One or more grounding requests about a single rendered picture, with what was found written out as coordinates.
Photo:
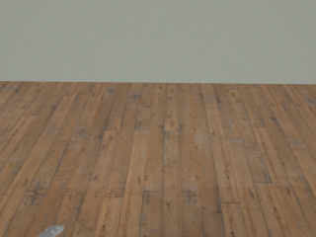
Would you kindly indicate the robot left hand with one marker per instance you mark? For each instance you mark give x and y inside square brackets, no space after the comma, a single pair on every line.
[52,231]

